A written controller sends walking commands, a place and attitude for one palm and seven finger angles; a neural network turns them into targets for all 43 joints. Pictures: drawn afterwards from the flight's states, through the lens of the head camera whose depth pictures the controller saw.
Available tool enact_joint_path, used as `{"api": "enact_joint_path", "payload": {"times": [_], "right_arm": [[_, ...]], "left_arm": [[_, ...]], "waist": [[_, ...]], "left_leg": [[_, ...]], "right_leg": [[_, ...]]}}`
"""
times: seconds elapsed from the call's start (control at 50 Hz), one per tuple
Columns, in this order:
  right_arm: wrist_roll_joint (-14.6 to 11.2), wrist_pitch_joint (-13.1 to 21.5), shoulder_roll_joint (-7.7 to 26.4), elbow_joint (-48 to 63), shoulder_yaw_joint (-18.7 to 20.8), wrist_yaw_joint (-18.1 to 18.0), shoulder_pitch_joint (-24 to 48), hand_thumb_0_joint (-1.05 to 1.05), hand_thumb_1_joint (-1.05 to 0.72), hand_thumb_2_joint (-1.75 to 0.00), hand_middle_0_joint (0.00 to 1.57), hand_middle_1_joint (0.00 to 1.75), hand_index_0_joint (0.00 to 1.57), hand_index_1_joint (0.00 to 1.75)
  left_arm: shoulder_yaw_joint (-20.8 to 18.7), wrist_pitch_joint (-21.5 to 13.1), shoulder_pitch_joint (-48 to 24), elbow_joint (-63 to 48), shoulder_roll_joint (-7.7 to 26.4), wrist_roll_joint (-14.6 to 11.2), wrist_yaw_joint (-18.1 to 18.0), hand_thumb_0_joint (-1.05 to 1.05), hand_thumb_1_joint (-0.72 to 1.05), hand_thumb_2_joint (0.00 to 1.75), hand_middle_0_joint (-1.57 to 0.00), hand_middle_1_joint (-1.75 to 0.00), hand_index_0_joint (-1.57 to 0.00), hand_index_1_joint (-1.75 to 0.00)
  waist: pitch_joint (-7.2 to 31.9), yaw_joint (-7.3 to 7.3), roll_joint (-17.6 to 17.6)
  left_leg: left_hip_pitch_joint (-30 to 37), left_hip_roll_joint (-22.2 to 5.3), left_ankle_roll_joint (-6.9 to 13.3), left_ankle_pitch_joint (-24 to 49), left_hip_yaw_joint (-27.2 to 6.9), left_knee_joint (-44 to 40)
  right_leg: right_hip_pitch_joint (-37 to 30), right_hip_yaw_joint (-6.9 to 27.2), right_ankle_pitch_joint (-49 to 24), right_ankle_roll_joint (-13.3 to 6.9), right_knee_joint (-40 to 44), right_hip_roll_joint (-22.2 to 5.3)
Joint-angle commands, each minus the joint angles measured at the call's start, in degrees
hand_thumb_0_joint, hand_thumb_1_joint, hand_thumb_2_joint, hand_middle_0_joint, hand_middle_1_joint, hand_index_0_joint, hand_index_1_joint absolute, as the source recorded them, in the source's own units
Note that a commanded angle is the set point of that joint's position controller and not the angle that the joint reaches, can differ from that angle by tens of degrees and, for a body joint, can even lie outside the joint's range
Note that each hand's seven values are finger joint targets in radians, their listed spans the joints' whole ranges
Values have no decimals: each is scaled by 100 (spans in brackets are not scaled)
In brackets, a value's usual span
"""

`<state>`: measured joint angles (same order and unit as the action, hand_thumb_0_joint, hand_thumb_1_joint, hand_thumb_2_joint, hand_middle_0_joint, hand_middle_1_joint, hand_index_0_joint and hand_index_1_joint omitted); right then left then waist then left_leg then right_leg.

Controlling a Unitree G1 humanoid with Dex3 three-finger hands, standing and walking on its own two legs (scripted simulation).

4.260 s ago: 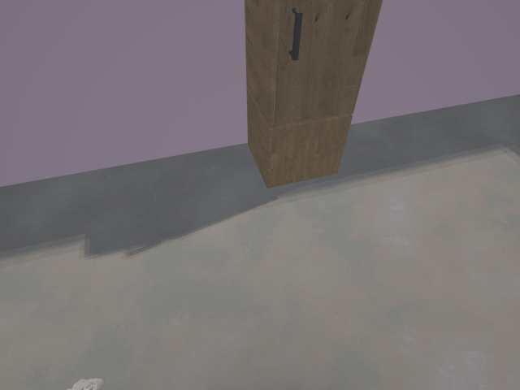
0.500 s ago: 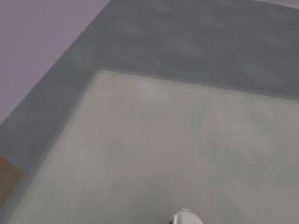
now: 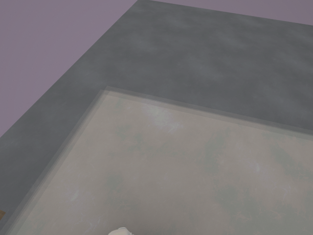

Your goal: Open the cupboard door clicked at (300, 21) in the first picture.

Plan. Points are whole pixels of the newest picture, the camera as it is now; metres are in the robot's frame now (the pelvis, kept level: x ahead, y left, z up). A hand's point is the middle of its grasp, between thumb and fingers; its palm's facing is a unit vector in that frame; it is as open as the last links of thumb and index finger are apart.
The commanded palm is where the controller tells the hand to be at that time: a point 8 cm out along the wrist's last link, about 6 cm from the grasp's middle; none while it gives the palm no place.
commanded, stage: turn to face it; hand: left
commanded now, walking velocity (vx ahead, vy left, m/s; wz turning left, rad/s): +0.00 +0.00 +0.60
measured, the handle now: out of the picture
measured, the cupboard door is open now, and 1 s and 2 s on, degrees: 0 0 0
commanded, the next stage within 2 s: none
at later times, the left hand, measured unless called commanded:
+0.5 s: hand out of the picture +0.12 +0.19 -0.14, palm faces +0.29 -0.91 -0.29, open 7.4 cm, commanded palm none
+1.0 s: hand out of the picture -0.04 +0.16 -0.18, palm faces +0.59 -0.75 -0.28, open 7.4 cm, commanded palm none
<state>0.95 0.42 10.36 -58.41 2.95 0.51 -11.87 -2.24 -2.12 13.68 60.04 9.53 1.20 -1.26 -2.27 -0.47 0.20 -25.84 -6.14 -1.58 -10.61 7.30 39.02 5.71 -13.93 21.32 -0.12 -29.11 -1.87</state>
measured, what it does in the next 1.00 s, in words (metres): steps on the spot, turning left: left foot, then right foot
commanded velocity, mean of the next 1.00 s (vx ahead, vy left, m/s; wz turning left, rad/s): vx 0.00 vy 0.00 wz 0.60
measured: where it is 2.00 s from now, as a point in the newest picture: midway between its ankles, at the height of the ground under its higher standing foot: outside the picture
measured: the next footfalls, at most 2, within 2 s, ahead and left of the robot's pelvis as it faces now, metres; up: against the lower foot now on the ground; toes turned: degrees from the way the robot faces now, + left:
left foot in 0.02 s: +0.14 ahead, +0.11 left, +0.00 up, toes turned +10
right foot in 0.50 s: +0.12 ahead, -0.15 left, +0.00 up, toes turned +13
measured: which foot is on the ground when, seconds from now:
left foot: up 0.00-0.00, down 0.02-0.50, up 0.52-0.90, down 0.92-1.00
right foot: down 0.00-0.02, up 0.04-0.48, down 0.50-0.92, up 0.94-1.00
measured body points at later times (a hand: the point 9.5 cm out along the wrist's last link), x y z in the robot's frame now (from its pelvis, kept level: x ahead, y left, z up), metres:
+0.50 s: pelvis +0.06 -0.04 +0.00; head +0.09 -0.05 +0.45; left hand +0.10 +0.24 -0.12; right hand +0.18 -0.27 -0.16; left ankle +0.10 +0.10 -0.73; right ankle +0.08 -0.16 -0.73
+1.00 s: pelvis +0.07 -0.04 -0.01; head +0.11 +0.01 +0.44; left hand -0.07 +0.20 -0.15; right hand +0.33 -0.17 -0.13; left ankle -0.01 +0.06 -0.73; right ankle +0.09 -0.17 -0.68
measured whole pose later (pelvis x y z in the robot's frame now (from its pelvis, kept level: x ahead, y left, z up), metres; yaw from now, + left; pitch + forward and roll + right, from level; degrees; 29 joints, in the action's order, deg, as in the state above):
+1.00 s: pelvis +0.07 -0.04 -0.01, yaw +35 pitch +1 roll +2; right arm 0.5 -1.3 13.9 -50.3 3.3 1.1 -4.7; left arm -3.8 3.8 14.7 53.0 15.3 0.8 -1.1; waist -6.4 1.7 -3.2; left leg -17.2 -0.7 0.5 -19.9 4.8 36.0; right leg 22.0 -8.0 31.7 4.5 -58.3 -9.2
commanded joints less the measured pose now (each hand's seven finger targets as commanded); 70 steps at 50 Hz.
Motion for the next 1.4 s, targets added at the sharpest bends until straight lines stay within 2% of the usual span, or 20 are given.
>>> {"api": "enact_joint_path", "payload": {"times": [0.0,0.02,0.08,0.14,0.34,0.42,0.44,0.48,0.58,0.74,0.86,0.88,0.9,0.92,1.02,1.2,1.22,1.24,1.26,1.38], "right_arm": [[120,54,1179,234,244,-17,-1208,0,-90,-90,20,30,20,30],[62,3,1438,214,245,-72,-1409,0,-90,-90,20,30,20,30],[45,14,1091,487,211,-150,-479,0,-90,-90,20,30,20,30],[37,53,988,660,189,-144,-98,0,-90,-90,20,30,20,30],[68,-119,1246,809,427,-70,-127,0,-90,-90,20,30,20,30],[45,-199,1268,1002,486,-37,220,0,-90,-90,20,30,20,30],[15,-211,1147,1093,481,-20,327,0,-90,-90,20,30,20,30],[16,-210,633,1345,406,11,269,0,-90,-90,20,30,20,30],[49,-335,731,990,366,113,59,0,-90,-90,20,30,20,30],[4,-347,683,1182,199,127,923,0,-90,-90,20,30,20,30],[5,-202,899,1140,192,85,466,0,-90,-90,20,30,20,30],[35,-145,1262,1044,296,72,14,0,-90,-90,20,30,20,30],[43,-104,1971,983,475,37,-409,0,-90,-90,20,30,20,30],[-58,-163,2127,842,479,23,-801,0,-90,-90,20,30,20,30],[22,-99,1496,1081,305,-107,422,0,-90,-90,20,30,20,30],[24,-193,1541,1199,415,-43,717,0,-90,-90,20,30,20,30],[-12,-189,1397,1227,407,-21,713,0,-90,-90,20,30,20,30],[-55,-172,917,1340,330,16,463,0,-90,-90,20,30,20,30],[-15,-201,1026,1407,368,9,440,0,-90,-90,20,30,20,30],[27,-361,874,997,310,148,273,0,-90,-90,20,30,20,30]], "left_arm": [[-261,85,488,-462,613,-121,-21,0,90,90,-20,-30,-20,-30],[-185,124,253,-695,606,-84,-35,0,90,90,-20,-30,-20,-30],[-281,186,-205,-756,611,-19,7,0,90,90,-20,-30,-20,-30],[-312,272,48,-701,554,-17,51,0,90,90,-20,-30,-20,-30],[-318,339,-360,-1251,562,-40,9,0,90,90,-20,-30,-20,-30],[-328,299,218,-1229,704,-75,-19,0,90,90,-20,-30,-20,-30],[-370,258,531,-1195,826,-63,-37,0,90,90,-20,-30,-20,-30],[-465,230,251,-1424,1745,55,-89,0,90,90,-20,-30,-20,-30],[-250,124,-484,-1542,1020,22,-74,0,90,90,-20,-30,-20,-30],[-321,196,441,-1181,1386,56,-58,0,90,90,-20,-30,-20,-30],[-429,248,346,-1114,1547,3,-23,0,90,90,-20,-30,-20,-30],[-414,249,329,-1184,1472,-50,11,0,90,90,-20,-30,-20,-30],[-335,245,196,-1459,1078,-92,75,0,90,90,-20,-30,-20,-30],[-241,306,-271,-1681,1050,-24,30,0,90,90,-20,-30,-20,-30],[-317,367,-233,-1372,998,-58,80,0,90,90,-20,-30,-20,-30],[-285,268,211,-1452,971,-82,65,0,90,90,-20,-30,-20,-30],[-335,198,486,-1407,1193,-52,44,0,90,90,-20,-30,-20,-30],[-453,117,637,-1424,1796,57,-21,0,90,90,-20,-30,-20,-30],[-448,157,549,-1493,2016,23,-27,0,90,90,-20,-30,-20,-30],[-242,140,-308,-1628,1223,28,-81,0,90,90,-20,-30,-20,-30]], "waist": [[644,-329,1735],[690,-408,2045],[497,-175,821],[661,-5,639],[661,-171,874],[709,115,897],[802,280,584],[382,273,-1853],[-102,-161,-902],[204,337,-1179],[741,89,-1123],[1077,-191,-446],[1303,-430,1481],[1246,-550,1260],[553,-45,967],[594,210,891],[660,364,311],[836,385,-1507],[785,374,-1867],[182,-9,-1153]], "left_leg": [[2401,-1225,863,3434,-1971,-1246],[2208,-1907,1445,3480,-3027,-1825],[1484,-1340,1207,982,-2577,-2101],[1177,-863,987,797,-1922,-2229],[1256,-670,1154,493,-2621,-2066],[626,-328,898,487,-2649,-1688],[186,-51,636,104,-2435,-1307],[-1476,1034,-112,-2066,-924,1435],[-1044,466,-237,-989,-811,3108],[-451,429,-279,-1395,-246,1298],[1121,575,-1,-443,124,-1130],[2482,149,253,1023,-360,-1580],[3735,-1500,1094,3723,-2435,-1449],[3533,-1965,1525,4727,-2541,-1383],[2029,-773,1055,3193,-1606,-1502],[1024,-364,784,1968,-2110,-975],[546,-38,498,1182,-1944,-441],[-566,828,-10,-1018,-1015,985],[-686,866,-65,-2513,-1038,2177],[-637,441,-249,-1185,-810,3039]], "right_leg": [[1782,-8,-384,294,-2354,-503],[2096,511,1887,366,-3755,-108],[2673,1335,740,353,-4229,-459],[2280,1290,168,422,-3694,-439],[1917,1266,413,463,-1925,-93],[690,1152,-239,367,-389,112],[6,1234,-627,283,578,-72],[-34,3665,-145,-745,1814,-2704],[569,1461,-2632,-513,958,-1616],[-362,925,-3988,-593,512,-1838],[-307,387,-4283,-233,-701,-1819],[666,215,-3599,73,-1768,-1631],[2623,157,475,529,-3111,-779],[2960,748,1681,537,-3714,-658],[2508,1207,554,599,-3422,-539],[664,938,-538,521,-332,14],[-42,1180,-1148,460,513,-268],[-841,2840,-2004,-50,1126,-1914],[-239,3320,-2339,-660,1186,-2744],[314,1339,-2365,-521,966,-1720]]}}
